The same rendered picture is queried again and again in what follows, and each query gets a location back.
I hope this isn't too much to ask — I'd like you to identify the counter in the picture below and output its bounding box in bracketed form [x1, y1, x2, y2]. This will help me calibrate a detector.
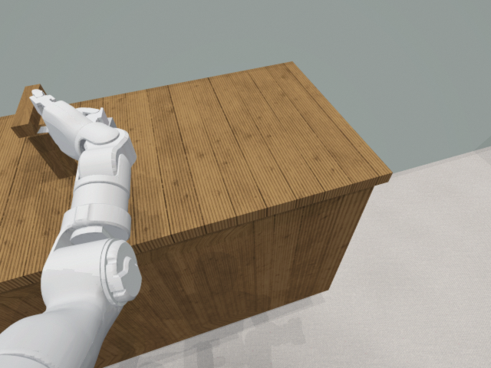
[0, 61, 393, 368]

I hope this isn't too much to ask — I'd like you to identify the left robot hand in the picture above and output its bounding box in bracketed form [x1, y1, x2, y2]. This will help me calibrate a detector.
[29, 89, 109, 160]

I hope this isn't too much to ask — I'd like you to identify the robot left forearm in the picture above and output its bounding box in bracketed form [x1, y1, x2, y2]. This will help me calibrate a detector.
[41, 122, 137, 305]

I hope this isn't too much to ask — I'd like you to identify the robot left upper arm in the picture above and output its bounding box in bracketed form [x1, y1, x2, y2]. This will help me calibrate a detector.
[0, 238, 142, 368]

